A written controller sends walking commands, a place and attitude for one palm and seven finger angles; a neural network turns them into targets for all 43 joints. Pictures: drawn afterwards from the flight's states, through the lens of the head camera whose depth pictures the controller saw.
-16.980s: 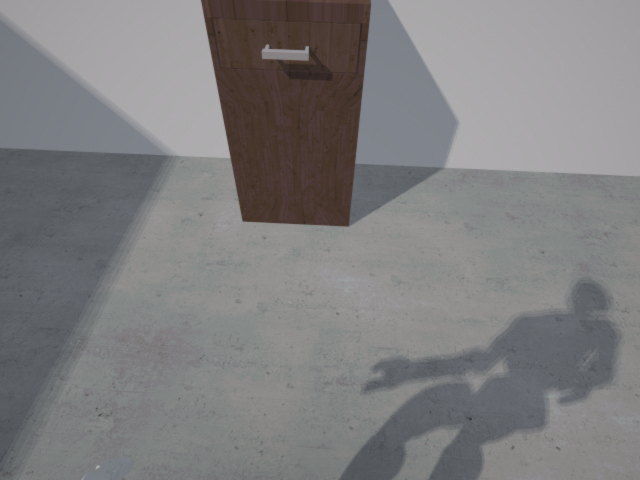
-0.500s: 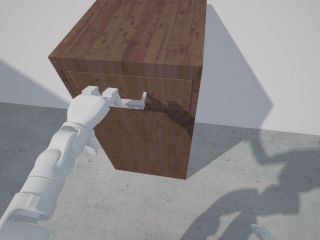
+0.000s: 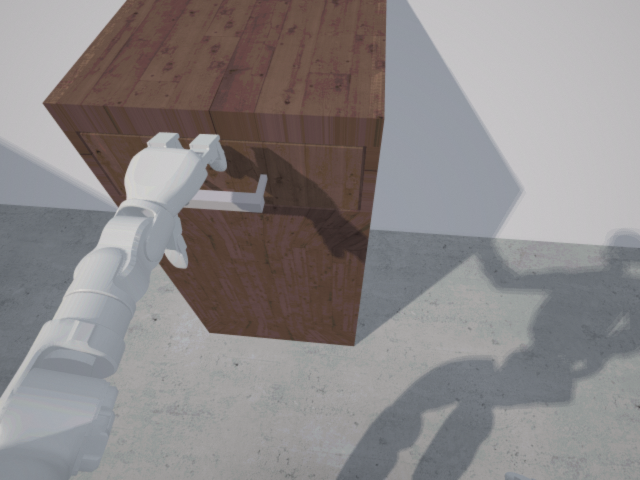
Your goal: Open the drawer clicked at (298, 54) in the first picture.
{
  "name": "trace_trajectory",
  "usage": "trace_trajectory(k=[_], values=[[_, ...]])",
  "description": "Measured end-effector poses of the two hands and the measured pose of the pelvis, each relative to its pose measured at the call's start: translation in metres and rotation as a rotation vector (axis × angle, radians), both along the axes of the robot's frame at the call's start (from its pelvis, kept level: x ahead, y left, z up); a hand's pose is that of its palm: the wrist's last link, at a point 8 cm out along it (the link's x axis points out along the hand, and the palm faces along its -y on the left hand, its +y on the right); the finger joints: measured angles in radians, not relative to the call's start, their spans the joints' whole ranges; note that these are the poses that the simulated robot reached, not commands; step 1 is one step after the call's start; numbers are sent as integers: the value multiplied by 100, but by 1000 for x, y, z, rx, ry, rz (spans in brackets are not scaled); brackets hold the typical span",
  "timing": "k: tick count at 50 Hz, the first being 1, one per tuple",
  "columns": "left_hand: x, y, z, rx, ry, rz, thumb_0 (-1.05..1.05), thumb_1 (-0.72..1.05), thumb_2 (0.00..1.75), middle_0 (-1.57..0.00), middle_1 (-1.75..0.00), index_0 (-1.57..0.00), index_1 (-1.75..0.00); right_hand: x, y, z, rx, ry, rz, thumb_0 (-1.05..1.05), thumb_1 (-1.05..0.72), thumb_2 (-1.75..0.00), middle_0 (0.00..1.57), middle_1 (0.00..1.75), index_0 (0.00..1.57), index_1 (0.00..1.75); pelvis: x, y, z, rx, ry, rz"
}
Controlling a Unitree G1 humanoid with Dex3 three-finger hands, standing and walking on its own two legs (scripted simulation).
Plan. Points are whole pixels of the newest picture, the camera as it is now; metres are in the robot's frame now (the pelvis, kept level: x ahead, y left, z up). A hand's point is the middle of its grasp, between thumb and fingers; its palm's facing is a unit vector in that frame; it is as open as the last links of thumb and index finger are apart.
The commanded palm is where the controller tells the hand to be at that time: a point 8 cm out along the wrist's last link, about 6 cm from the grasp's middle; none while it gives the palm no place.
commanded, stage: move the hooked fingers above the handle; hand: left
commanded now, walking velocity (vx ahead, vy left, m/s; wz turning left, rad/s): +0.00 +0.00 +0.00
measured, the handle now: (222, 189) +0.53 +0.17 +0.01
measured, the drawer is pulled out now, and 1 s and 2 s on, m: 0.00 0.00 0.00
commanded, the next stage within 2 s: none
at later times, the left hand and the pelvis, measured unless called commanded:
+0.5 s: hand (211, 185) +0.48 +0.17 +0.06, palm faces +0.04 -0.02 -1.00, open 13.7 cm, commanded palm +0.46 +0.20 +0.13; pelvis -0.01 +0.01 -0.01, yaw -2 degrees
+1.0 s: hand (229, 184) +0.49 +0.14 +0.07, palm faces +0.08 -0.05 -1.00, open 13.8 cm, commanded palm +0.46 +0.20 +0.13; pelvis -0.02 +0.01 -0.01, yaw -1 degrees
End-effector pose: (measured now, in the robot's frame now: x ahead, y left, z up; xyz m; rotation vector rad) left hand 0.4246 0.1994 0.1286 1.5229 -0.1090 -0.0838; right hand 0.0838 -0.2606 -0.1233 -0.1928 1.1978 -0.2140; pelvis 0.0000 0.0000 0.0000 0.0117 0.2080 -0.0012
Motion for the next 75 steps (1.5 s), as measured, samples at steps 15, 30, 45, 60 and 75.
trace_trajectory(k=[15,30,45,60,75], values=[[30,-29,-15,1,126,-66,0,-49,31,-32,-120,-32,-120,-56,-1,1,-29,113,-81,0,-91,-90,20,30,20,30,-1,5,-2,-10,27,8],[35,3,-5,59,27,175,0,-49,31,-37,-121,-34,-122,-76,12,-10,26,103,-129,0,-91,-90,20,30,20,30,-14,7,-4,-2,45,-33],[27,-47,-13,-15,53,-122,0,-50,31,-33,-120,-32,-120,-65,-9,4,-74,54,-73,0,-91,-90,21,30,20,30,-18,7,-7,-12,40,5],[38,-40,6,61,6,111,0,-49,31,-37,-123,-41,-127,-65,14,-12,41,55,-137,0,-91,-90,20,30,20,30,-18,2,-2,4,27,-45],[3,-9,-22,41,162,-74,0,-49,31,-33,-120,-33,-120,-61,-28,7,-110,87,-39,0,-91,-90,21,30,20,30,-17,-3,-4,-12,24,26]])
